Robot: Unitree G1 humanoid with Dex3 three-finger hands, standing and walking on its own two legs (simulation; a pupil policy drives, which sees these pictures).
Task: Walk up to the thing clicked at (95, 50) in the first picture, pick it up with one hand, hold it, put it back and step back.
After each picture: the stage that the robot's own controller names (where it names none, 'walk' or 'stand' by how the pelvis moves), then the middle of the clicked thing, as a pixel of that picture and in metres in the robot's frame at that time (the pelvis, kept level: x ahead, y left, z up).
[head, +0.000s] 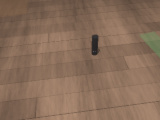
stand; (94, 45) +1.33 -0.09 -0.65
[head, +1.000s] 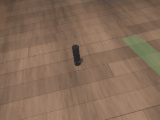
walk; (76, 55) +1.20 +0.20 -0.63
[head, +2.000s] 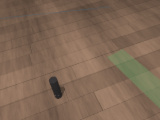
walk; (55, 88) +0.77 +0.33 -0.65
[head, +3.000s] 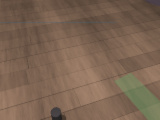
walk; (57, 119) +0.50 +0.20 -0.63
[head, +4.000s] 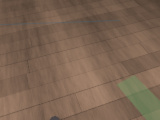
stand; out of the picture +0.43 +0.22 -0.65
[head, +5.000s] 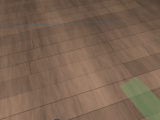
stand; out of the picture +0.42 +0.21 -0.66
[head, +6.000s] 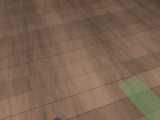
stand; out of the picture +0.43 +0.21 -0.66
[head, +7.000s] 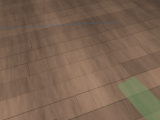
stand; out of the picture +0.42 +0.22 -0.66
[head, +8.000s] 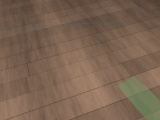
stand; out of the picture +0.42 +0.22 -0.66
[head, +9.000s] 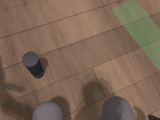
go down; (34, 66) +0.48 +0.22 -0.38
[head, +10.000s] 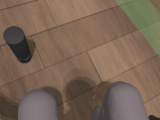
go down; (20, 47) +0.51 +0.24 -0.26
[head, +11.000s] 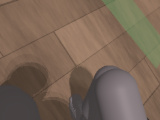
close in; out of the picture +0.50 +0.28 -0.18
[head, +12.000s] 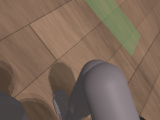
close; out of the picture +0.49 +0.30 -0.17
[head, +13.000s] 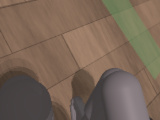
lift; out of the picture +0.37 +0.27 -0.14
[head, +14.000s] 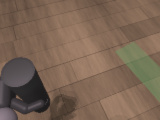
lift; (32, 90) +0.31 +0.17 +0.04
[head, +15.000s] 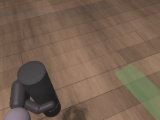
hold; (43, 93) +0.32 +0.14 +0.04
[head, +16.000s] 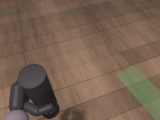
hold; (43, 96) +0.31 +0.15 +0.03
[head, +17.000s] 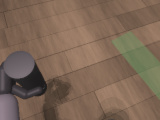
crouch; (30, 78) +0.37 +0.18 -0.02
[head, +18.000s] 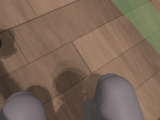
lower; out of the picture +0.50 +0.25 -0.06
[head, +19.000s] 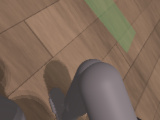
lower; out of the picture +0.47 +0.28 -0.18
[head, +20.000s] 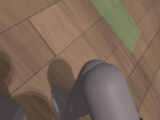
lower; out of the picture +0.47 +0.29 -0.18
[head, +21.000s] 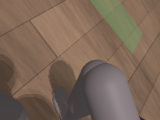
lower; out of the picture +0.46 +0.28 -0.17
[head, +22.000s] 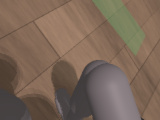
lower; out of the picture +0.46 +0.28 -0.17
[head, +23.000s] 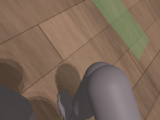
open; out of the picture +0.46 +0.25 -0.18
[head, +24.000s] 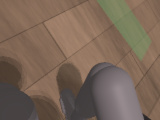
stand; out of the picture +0.46 +0.25 -0.18
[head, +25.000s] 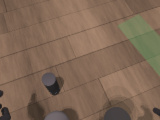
walk; (52, 85) +0.44 +0.17 -0.44
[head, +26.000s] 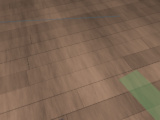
stand; out of the picture +0.41 +0.16 -0.60
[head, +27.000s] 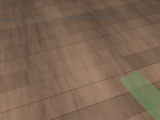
stand; out of the picture +0.40 +0.16 -0.60
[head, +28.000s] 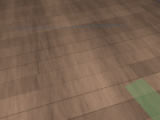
stand; out of the picture +0.42 +0.14 -0.65
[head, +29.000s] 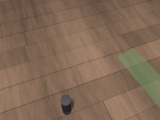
walk; (66, 105) +0.45 +0.09 -0.64
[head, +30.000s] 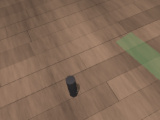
walk; (72, 87) +0.61 +0.13 -0.63
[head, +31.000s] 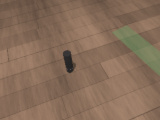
walk; (68, 62) +0.93 +0.19 -0.63
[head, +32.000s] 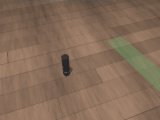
stand; (65, 65) +1.01 +0.17 -0.65
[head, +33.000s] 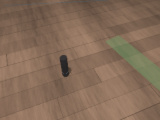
stand; (64, 66) +1.02 +0.19 -0.66
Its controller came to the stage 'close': yes
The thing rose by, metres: 0.68
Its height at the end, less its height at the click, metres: +0.00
